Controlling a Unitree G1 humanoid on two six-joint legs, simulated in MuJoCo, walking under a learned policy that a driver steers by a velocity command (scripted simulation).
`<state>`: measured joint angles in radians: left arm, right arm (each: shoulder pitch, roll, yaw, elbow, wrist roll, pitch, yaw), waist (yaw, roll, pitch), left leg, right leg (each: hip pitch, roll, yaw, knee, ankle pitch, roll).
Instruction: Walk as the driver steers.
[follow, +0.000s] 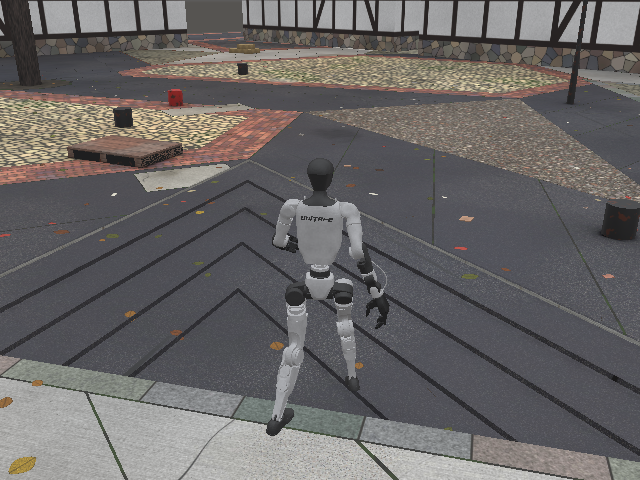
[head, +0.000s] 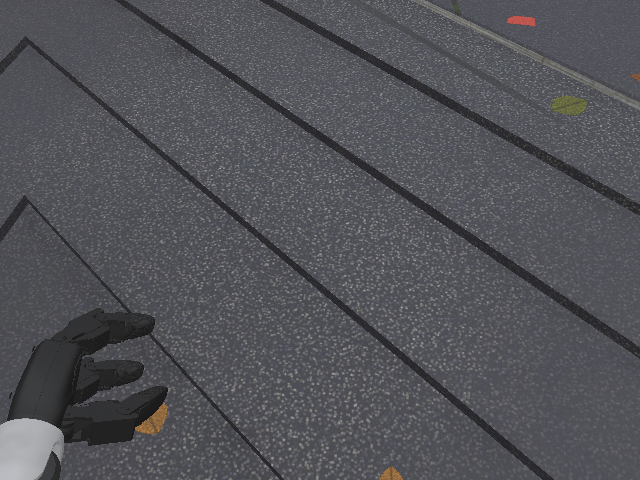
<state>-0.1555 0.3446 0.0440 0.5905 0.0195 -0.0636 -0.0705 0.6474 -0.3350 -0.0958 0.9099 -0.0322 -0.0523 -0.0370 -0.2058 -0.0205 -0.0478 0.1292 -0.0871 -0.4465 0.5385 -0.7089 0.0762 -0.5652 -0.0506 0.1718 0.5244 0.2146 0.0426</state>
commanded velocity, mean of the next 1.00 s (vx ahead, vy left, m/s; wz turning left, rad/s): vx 0.99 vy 0.00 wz -0.16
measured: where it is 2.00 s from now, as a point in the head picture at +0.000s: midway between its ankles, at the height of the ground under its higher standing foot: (322, 236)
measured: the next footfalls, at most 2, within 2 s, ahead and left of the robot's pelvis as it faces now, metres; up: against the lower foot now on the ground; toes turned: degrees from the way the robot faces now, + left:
right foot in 0.06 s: +0.17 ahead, -0.19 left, -0.18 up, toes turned +29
left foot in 0.40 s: +0.37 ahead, +0.07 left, -0.18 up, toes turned +15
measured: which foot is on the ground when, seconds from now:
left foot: down 0.00-0.06, up 0.08-0.38, down 0.40-0.80, up 0.82-1.00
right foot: up 0.00-0.04, down 0.06-0.40, up 0.42-0.78, down 0.80-1.00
